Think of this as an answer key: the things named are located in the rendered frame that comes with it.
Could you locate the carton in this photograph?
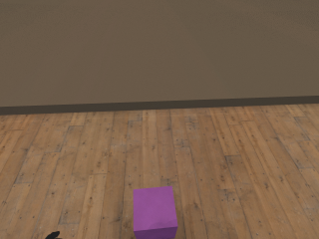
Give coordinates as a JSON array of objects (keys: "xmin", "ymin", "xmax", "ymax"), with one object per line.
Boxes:
[{"xmin": 133, "ymin": 186, "xmax": 178, "ymax": 239}]

